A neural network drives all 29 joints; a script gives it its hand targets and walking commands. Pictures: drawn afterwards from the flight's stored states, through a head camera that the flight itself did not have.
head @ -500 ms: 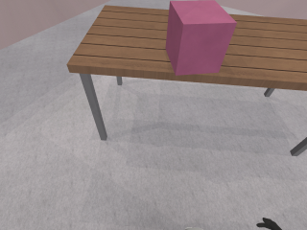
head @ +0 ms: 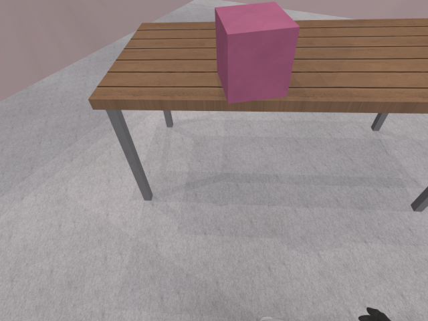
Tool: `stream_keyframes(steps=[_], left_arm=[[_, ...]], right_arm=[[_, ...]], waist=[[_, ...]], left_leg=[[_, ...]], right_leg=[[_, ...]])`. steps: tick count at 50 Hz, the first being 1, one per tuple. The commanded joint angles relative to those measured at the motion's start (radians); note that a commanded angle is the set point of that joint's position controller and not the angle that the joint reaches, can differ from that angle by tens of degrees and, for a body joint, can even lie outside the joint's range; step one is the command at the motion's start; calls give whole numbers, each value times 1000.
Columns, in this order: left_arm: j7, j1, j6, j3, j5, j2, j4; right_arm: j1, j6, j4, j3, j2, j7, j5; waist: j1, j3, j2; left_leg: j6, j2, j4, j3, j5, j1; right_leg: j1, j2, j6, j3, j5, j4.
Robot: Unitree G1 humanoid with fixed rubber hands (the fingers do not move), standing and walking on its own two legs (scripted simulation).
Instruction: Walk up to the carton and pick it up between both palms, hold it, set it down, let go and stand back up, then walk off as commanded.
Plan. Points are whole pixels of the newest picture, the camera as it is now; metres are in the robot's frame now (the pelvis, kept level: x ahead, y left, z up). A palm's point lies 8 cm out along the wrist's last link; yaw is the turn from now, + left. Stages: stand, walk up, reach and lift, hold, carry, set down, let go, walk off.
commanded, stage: stand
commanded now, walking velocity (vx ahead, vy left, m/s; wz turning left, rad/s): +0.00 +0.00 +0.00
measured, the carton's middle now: (251, 52) +0.93 -0.06 +0.07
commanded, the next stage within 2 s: none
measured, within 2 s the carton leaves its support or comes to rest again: neither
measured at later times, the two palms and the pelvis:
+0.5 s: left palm out of the picture +0.05 +0.32 -0.07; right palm out of the picture +0.13 -0.30 -0.09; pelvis +0.00 +0.00 +0.01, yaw +0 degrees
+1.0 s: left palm out of the picture +0.11 +0.32 -0.06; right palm (395, 319) +0.17 -0.30 -0.09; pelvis +0.03 +0.00 +0.01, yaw +0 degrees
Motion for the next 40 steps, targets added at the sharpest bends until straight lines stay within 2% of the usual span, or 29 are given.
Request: stream_keyframes(steps=[1,2,4,5,6,7,9,10,11,13,14,16,17,19,20,21,23,24,25,27,28,29,30,33,34,36,37,38,40], left_arm=[[6,-62,0,26,9,196,-41],[-2,-23,-9,37,-9,179,-16],[-11,-14,-15,32,8,195,-1],[-19,15,-18,23,8,168,6],[-16,-45,-21,17,6,171,-3],[-9,-44,-15,11,15,163,-10],[-10,-103,-16,16,13,199,-26],[-7,-162,-17,-1,17,178,-27],[-3,-156,-15,3,13,194,-35],[-8,-147,-13,8,24,218,-24],[-4,-142,-11,-2,9,169,-33],[-14,-106,-4,3,4,146,-27],[-16,-103,-13,1,4,153,-24],[-17,-62,-23,12,16,147,11],[-20,-7,-22,12,30,173,22],[-17,-56,-17,32,8,211,5],[-8,-140,-24,16,37,200,-25],[-13,-109,-28,16,26,191,-25],[-6,-124,-30,-1,28,191,-18],[-1,-168,-37,0,9,200,-25],[-4,-179,-31,-9,17,171,-40],[-4,-139,-32,7,11,194,-34],[-5,-166,-28,6,11,183,-17],[-8,-167,-29,-16,11,155,-18],[-7,-125,-30,-19,13,160,10],[-8,-144,-36,-21,-3,158,11],[-6,-126,-36,-13,-5,164,3],[-3,-184,-42,-20,2,163,-9],[-1,-161,-36,-6,-9,167,-9]], right_arm=[[-56,-56,-43,-80,-228,-35,-17],[-107,-54,-37,-88,-258,-38,-11],[-184,-46,-50,-63,-193,-44,-6],[-203,-39,-56,-72,-231,-47,-3],[-176,-45,-57,-57,-196,-42,-3],[-159,-43,-48,-65,-202,-35,-13],[-110,-28,-34,-70,-214,-31,-3],[-112,-30,-38,-59,-185,-35,-5],[-87,-20,-36,-58,-178,-29,-4],[-54,-33,-12,-67,-183,-28,-9],[-50,-33,-11,-71,-219,-24,-20],[-74,-35,-18,-85,-255,-27,-22],[-127,-31,-19,-82,-257,-27,-14],[-174,-31,-32,-64,-203,-26,-27],[-163,-30,-40,-61,-187,-24,-20],[-167,-29,-40,-76,-231,-35,-8],[-149,-38,-35,-65,-155,-29,-5],[-105,-31,-32,-59,-154,-20,-8],[-112,-22,-25,-47,-133,-12,-8],[-96,-45,-22,-61,-194,-12,-8],[-132,-41,-23,-61,-199,-11,-6],[-110,-50,-30,-55,-179,-13,-8],[-108,-51,-23,-53,-172,-15,-4],[-131,-49,-28,-58,-214,-20,-8],[-118,-48,-15,-59,-196,-16,-9],[-116,-45,-9,-48,-174,-16,-4],[-117,-49,-9,-49,-158,-12,1],[-107,-55,-21,-52,-172,-18,-5],[-108,-59,-5,-42,-176,-28,-2]], waist=[[-79,-73,10],[-26,-35,19],[-16,-46,53],[3,-59,23],[-38,-57,-35],[-37,-92,-60],[-75,-44,-62],[-123,19,-68],[-100,42,-64],[-118,27,-109],[-101,2,-29],[-76,-30,-28],[-56,-21,28],[-38,-42,28],[-29,-130,40],[-42,-81,-74],[-99,-74,-94],[-74,-65,-106],[-93,-110,-70],[-97,-41,-105],[-82,-43,-25],[-70,-89,-50],[-86,-107,-93],[-97,-63,-41],[-95,-111,-85],[-76,-168,-110],[-63,-157,-59],[-93,-149,-56],[-62,-223,-73]], left_leg=[[67,343,-580,-455,-322,76],[81,304,-531,-404,-298,14],[58,253,-512,-303,-361,-67],[32,213,-460,-254,-240,-49],[12,190,-385,-232,-159,-48],[10,182,-358,-217,-259,-65],[-19,96,-282,-162,-129,1],[-13,110,-318,-171,-110,43],[-7,111,-332,-171,-124,50],[-3,120,-358,-199,-182,33],[-1,133,-408,-224,-203,70],[0,186,-464,-281,-321,24],[15,207,-489,-316,-318,-24],[24,200,-479,-268,-284,-87],[6,173,-427,-222,-272,-50],[-6,158,-364,-201,-177,-34],[-18,102,-274,-142,-75,-10],[-34,75,-233,-112,-28,30],[-22,83,-247,-110,0,69],[-13,132,-350,-182,53,106],[-10,152,-383,-202,36,98],[-1,182,-380,-220,74,86],[-7,150,-359,-174,4,74],[-16,141,-355,-166,1,88],[-17,132,-327,-156,-19,121],[-17,143,-352,-165,138,123],[-14,137,-332,-151,177,121],[-23,149,-343,-159,252,145],[-27,148,-339,-151,257,162]], right_leg=[[47,-28,-20,53,-175,25],[69,-17,-22,30,-148,-17],[153,-50,-31,20,-174,-51],[175,-42,-36,29,-98,-131],[175,-72,-52,91,-118,-186],[199,-94,-64,142,-218,-224],[25,-149,-85,280,-375,-297],[-68,-163,-95,302,-384,-312],[-84,-142,-76,266,-420,-333],[-71,-123,-58,235,-478,-316],[-59,-123,-67,235,-422,-302],[4,-71,-47,131,-340,-217],[27,-58,-39,120,-229,-188],[168,-33,-33,43,-140,-127],[204,-43,-23,66,-137,-135],[150,-73,-41,115,-173,-205],[96,-126,-63,208,-230,-257],[43,-171,-73,293,-320,-326],[50,-205,-95,324,-314,-331],[-14,-168,-67,258,-206,-321],[20,-140,-54,213,-204,-308],[74,-117,-56,170,-129,-263],[99,-123,-51,180,-166,-293],[12,-143,-72,232,-163,-293],[53,-148,-71,209,-173,-309],[140,-145,-56,169,77,-257],[140,-152,-72,187,57,-253],[131,-154,-61,199,104,-257],[215,-153,-59,177,190,-237]])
